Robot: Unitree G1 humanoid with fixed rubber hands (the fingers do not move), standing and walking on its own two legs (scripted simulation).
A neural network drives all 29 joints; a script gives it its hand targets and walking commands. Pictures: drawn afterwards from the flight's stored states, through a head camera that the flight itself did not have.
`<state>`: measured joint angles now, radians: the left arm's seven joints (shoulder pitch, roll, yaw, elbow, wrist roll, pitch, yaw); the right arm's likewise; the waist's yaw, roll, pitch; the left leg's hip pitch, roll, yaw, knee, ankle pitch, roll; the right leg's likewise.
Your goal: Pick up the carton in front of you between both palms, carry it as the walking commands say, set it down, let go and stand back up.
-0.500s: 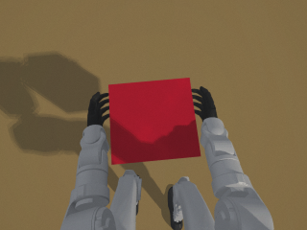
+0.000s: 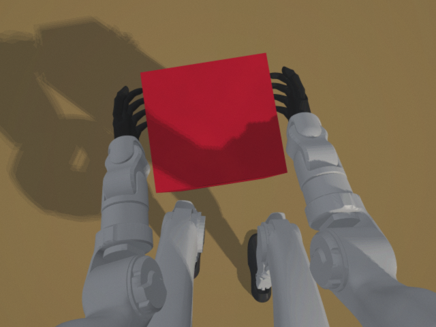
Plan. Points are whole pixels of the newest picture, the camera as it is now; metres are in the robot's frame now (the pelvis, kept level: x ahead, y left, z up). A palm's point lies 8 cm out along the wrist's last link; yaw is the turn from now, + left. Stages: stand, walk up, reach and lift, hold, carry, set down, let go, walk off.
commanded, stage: set down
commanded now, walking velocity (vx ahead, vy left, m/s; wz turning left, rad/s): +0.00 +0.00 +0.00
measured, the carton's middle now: (214, 136) +0.44 +0.06 -0.19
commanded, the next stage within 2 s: none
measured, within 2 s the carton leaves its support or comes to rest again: rests again in 1.68 s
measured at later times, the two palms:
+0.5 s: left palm (143, 142) +0.43 +0.23 -0.25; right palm (268, 115) +0.52 -0.06 -0.25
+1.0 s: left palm (143, 140) +0.44 +0.24 -0.28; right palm (262, 119) +0.52 -0.05 -0.31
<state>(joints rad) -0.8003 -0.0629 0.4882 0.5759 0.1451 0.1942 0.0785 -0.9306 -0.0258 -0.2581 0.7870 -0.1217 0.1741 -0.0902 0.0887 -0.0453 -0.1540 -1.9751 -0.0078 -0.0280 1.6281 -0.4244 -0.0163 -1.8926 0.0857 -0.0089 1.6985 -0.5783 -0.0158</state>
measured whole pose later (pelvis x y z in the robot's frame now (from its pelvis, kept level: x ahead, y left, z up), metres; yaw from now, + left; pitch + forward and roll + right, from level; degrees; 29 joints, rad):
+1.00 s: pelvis -0.02 -0.01 -0.14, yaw +2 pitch +44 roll +3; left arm -1.18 0.13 0.48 0.90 -0.03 0.16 0.08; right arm -1.39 -0.23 -0.04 1.13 -0.02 0.17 -0.13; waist 0.18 -0.01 0.13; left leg -2.37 -0.02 -0.02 2.06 -0.45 -0.06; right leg -2.31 0.10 -0.02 2.18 -0.63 -0.04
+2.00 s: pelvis -0.03 +0.00 -0.15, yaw +2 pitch +39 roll +4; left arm -1.22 0.25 0.35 1.14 -0.20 -0.04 0.09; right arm -1.43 -0.43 0.14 1.14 0.17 0.07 -0.06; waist 0.15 0.02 0.30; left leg -2.31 -0.01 0.03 2.09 -0.45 -0.03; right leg -2.26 0.11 0.02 2.22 -0.64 0.00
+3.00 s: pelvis +0.01 +0.00 +0.07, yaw +2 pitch +46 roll +1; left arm -0.80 0.11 0.36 0.64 -0.09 0.14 0.08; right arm -1.11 -0.34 -0.13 0.94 -0.04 0.19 0.04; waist 0.18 -0.05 -0.13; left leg -1.77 -0.03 -0.02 1.31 -0.34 -0.02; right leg -1.71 0.07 0.04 1.40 -0.48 -0.01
